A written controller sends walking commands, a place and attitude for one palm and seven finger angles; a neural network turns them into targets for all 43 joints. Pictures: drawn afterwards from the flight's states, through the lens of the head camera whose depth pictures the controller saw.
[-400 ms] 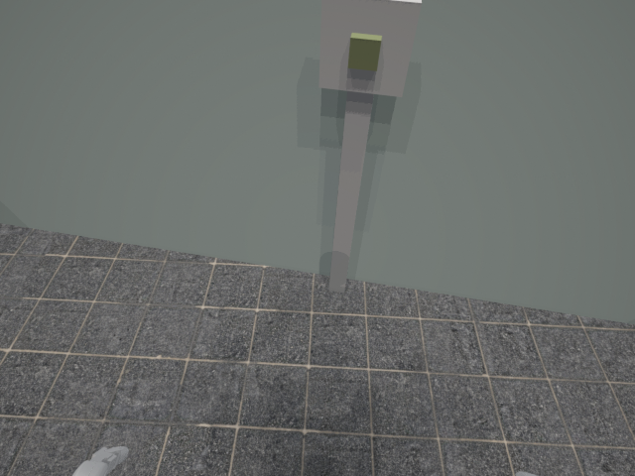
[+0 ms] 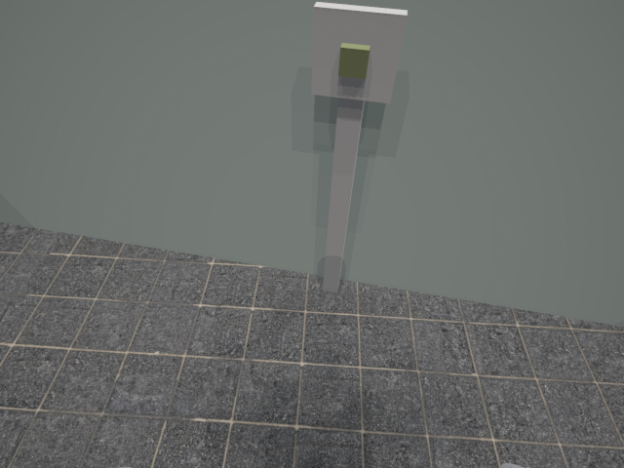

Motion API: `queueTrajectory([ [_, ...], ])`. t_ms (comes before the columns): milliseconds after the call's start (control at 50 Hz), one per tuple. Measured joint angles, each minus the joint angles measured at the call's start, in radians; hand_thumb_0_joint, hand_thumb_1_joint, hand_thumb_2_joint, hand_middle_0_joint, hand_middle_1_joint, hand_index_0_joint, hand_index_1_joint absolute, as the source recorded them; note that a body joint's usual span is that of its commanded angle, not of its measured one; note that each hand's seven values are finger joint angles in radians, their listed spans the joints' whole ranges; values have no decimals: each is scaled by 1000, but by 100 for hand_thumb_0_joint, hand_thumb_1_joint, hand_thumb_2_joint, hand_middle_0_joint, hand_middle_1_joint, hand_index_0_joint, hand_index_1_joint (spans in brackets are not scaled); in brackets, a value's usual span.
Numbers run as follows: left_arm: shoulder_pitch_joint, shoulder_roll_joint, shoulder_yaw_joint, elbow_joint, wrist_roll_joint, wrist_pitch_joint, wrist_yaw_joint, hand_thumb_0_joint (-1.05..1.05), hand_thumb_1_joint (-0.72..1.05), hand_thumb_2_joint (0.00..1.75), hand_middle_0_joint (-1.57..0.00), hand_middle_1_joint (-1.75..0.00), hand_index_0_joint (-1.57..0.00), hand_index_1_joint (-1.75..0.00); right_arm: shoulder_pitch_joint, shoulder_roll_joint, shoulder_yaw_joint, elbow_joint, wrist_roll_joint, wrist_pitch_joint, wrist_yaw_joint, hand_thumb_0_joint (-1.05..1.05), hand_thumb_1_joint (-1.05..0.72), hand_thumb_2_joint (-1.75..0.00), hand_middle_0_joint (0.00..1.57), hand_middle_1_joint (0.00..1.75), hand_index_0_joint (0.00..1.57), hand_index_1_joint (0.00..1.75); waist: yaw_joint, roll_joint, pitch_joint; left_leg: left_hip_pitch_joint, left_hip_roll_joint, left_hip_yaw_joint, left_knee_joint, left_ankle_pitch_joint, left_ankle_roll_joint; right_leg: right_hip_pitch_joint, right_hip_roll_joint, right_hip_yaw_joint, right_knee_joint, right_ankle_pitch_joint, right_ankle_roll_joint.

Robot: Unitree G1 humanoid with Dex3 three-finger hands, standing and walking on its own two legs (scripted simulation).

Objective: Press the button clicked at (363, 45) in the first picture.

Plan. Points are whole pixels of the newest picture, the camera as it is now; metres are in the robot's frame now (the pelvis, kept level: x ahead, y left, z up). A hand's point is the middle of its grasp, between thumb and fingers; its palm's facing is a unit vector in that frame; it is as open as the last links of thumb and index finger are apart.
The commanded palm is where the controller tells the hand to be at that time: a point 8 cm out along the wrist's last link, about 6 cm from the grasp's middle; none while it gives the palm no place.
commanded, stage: stand and wait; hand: left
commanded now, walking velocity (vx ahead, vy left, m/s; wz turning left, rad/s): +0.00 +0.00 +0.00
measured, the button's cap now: (354, 60) +0.84 -0.02 +0.14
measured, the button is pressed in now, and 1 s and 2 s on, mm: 0 0 0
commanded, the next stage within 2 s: look at it before walking up in 0.72 s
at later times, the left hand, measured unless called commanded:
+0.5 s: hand out of the picture +0.05 +0.23 -0.15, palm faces -0.03 -0.94 -0.34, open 7.4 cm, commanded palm none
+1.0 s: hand out of the picture +0.04 +0.22 -0.15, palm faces -0.04 -0.94 -0.33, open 7.4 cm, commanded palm none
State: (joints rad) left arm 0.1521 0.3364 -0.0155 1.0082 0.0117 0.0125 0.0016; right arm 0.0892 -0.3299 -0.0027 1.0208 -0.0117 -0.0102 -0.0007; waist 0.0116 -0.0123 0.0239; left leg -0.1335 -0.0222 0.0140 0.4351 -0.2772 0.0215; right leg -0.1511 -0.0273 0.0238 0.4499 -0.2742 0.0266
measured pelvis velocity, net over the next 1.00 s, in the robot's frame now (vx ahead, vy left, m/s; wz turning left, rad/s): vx -0.02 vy -0.02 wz -0.01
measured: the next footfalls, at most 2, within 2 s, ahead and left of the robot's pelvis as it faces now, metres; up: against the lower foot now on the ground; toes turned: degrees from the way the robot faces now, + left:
none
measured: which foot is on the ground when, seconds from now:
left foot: down 0.00-1.00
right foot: down 0.00-1.00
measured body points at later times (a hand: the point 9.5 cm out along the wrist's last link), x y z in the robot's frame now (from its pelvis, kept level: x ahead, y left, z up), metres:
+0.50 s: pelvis -0.02 -0.02 +0.00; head -0.03 -0.02 +0.45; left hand +0.05 +0.28 -0.13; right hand +0.05 -0.31 -0.13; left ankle -0.03 +0.11 -0.74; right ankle -0.02 -0.14 -0.74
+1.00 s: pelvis -0.02 -0.02 +0.01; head -0.01 -0.02 +0.45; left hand +0.05 +0.27 -0.13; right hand +0.04 -0.32 -0.13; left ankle -0.03 +0.11 -0.74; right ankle -0.02 -0.14 -0.74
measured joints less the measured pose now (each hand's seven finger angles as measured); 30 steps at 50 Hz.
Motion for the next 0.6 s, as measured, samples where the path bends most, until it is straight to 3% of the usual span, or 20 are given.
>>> queueTrajectory([
  [600,-12,-6,1,70,-1,-14,-5,0,91,90,-20,-30,-20,-30,45,-6,3,96,3,0,5,0,-90,-90,20,30,20,30,-11,17,-1,1,29,-5,-66,75,-30,-4,29,-5,-58,72,-28],
])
